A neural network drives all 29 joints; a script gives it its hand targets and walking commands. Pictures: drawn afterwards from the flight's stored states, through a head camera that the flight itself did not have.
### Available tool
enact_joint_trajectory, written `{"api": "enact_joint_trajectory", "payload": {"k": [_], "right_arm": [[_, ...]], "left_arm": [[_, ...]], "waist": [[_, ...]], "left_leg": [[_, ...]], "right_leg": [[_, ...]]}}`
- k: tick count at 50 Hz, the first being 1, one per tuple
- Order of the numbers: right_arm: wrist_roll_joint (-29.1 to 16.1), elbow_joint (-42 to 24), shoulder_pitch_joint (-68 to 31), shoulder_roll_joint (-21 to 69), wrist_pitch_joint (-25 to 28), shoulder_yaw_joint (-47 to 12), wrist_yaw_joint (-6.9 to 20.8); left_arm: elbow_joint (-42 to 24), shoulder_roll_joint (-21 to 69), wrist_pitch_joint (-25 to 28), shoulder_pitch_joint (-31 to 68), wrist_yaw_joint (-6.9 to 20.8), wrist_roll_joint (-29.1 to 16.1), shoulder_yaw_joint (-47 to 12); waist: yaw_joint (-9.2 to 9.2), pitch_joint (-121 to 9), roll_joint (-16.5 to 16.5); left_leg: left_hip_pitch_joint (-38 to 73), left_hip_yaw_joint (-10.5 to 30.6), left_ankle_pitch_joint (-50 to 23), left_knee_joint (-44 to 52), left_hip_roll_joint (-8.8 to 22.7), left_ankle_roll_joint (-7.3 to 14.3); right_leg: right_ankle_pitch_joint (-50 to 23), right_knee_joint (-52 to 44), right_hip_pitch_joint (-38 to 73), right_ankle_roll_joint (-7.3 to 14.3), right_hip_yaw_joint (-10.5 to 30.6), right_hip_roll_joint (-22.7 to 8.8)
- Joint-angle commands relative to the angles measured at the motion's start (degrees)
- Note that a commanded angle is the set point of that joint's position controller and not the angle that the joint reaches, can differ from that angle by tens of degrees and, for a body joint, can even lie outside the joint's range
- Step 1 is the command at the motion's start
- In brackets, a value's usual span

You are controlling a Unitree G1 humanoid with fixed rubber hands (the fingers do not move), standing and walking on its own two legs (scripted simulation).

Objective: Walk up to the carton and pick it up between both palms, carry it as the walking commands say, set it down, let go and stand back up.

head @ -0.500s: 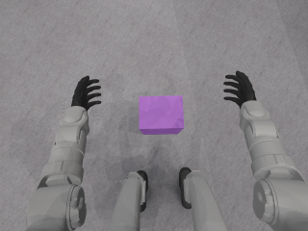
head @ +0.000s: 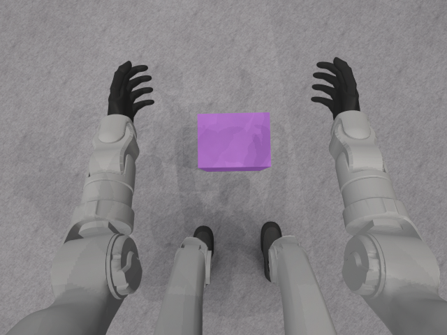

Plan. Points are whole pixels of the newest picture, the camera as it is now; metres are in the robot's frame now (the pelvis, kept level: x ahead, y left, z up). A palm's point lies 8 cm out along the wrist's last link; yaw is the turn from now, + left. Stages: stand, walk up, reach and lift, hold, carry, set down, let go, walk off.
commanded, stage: reach and lift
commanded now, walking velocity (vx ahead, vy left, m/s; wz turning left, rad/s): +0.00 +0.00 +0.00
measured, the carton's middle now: (233, 146) +0.46 +0.01 -0.51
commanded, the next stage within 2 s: none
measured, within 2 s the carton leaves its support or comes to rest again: neither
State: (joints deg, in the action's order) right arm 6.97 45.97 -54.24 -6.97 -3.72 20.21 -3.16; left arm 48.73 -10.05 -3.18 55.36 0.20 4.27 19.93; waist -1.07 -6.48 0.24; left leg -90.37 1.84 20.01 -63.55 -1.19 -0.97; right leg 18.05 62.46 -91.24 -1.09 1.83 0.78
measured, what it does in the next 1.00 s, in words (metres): lowers itself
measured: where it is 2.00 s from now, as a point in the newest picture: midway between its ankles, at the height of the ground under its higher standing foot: (237, 264)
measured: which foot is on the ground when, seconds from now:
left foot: down 0.00-1.00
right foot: down 0.00-1.00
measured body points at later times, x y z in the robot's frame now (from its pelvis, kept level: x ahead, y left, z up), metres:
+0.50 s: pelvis -0.03 +0.00 -0.15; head +0.29 +0.00 +0.16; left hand +0.48 +0.20 -0.29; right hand +0.49 -0.17 -0.29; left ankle +0.05 +0.12 -0.61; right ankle +0.07 -0.13 -0.61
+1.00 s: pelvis -0.05 +0.00 -0.25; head +0.31 +0.01 +0.01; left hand +0.48 +0.19 -0.43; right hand +0.48 -0.17 -0.43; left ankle +0.05 +0.12 -0.61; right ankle +0.07 -0.13 -0.61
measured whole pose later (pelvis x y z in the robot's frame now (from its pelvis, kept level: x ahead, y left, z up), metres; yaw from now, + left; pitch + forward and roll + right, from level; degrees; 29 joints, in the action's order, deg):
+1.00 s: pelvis -0.05 +0.00 -0.25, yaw +0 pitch +41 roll -1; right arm -10.7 60.8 -74.1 -16.7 -1.2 7.2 -7.5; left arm 62.2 -18.5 -1.2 75.3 -6.8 -11.3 5.5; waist -0.2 12.8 0.2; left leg -129.2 1.9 32.5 -120.3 -3.5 -1.7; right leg 30.5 118.7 -129.6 -2.9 1.9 2.3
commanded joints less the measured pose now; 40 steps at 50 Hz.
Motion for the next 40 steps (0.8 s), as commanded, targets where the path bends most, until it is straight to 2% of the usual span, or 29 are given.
{"api": "enact_joint_trajectory", "payload": {"k": [1,7,13,18,29,40], "right_arm": [[0.3,-3.2,-11.1,-3.1,1.2,0.4,-0.4],[-1.8,-0.4,-13.3,-5.0,1.5,-0.4,-2.0],[-6.9,-4.5,-16.8,-7.6,0.4,-4.1,-3.7],[-9.9,-5.3,-19.3,-8.7,-0.6,-6.9,-4.4],[-11.9,1.3,-23.8,-11.2,0.1,-8.3,-4.4],[-15.5,6.2,-29.8,-14.2,2.1,-10.6,-4.5]], "left_arm": [[-3.2,-4.4,1.1,10.9,-0.1,0.1,0.2],[-1.1,-6.4,1.1,13.4,-1.8,-2.3,-0.9],[-4.1,-9.9,0.5,16.7,-3.0,-6.3,-4.0],[-4.3,-11.4,-0.1,18.9,-3.6,-8.8,-5.8],[1.6,-12.5,0.5,23.6,-4.8,-11.3,-7.9],[5.2,-13.6,1.9,30.1,-6.6,-13.8,-11.8]], "waist": [[-0.39,-47.1,0.2],[-0.54,-50.1,-0.2],[-0.77,-59.1,1.0],[-1.03,-59.8,1.6],[-0.40,-53.1,0.6],[0.55,-49.8,-0.9]], "left_leg": [[19.2,-3.4,-17.2,-1.1,-2.9,-2.7],[11.4,-4.6,-12.6,-10.8,-3.3,-3.1],[7.4,-6.2,-10.5,-18.8,-3.7,-2.7],[2.7,-6.7,-8.1,-24.0,-3.4,-2.2],[-4.5,-6.1,-4.0,-33.6,-2.5,-1.8],[-4.1,-5.0,-2.8,-41.2,-1.7,-1.7]], "right_leg": [[-16.8,3.4,25.3,-1.7,-3.5,3.4],[-11.2,12.7,18.2,-1.9,-4.4,4.0],[-11.6,20.5,19.9,-2.2,-4.7,4.2],[-10.2,26.1,17.5,-2.1,-4.7,4.1],[-4.8,36.0,5.7,-1.8,-5.4,3.5],[-2.0,44.3,-0.8,-1.8,-6.0,2.1]]}}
